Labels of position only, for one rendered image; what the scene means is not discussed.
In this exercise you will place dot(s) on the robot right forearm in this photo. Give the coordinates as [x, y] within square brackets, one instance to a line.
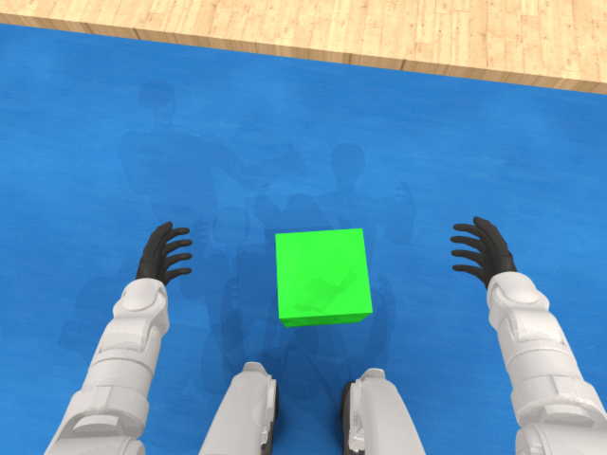
[547, 384]

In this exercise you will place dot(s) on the carton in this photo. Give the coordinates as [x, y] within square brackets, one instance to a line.
[322, 277]

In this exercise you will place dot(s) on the right robot thigh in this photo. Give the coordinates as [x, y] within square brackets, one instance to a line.
[376, 406]

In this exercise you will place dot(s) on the left robot hand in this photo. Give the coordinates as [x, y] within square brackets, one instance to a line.
[154, 263]

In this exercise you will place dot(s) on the right robot upper arm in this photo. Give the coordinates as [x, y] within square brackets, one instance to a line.
[549, 439]

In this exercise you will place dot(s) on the right robot foot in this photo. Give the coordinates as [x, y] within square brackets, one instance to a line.
[345, 421]

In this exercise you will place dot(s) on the right robot hand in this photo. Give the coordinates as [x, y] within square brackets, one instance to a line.
[494, 257]

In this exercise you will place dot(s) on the left robot upper arm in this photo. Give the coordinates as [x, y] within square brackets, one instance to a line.
[115, 445]

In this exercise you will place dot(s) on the robot left forearm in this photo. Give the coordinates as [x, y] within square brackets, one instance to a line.
[113, 398]

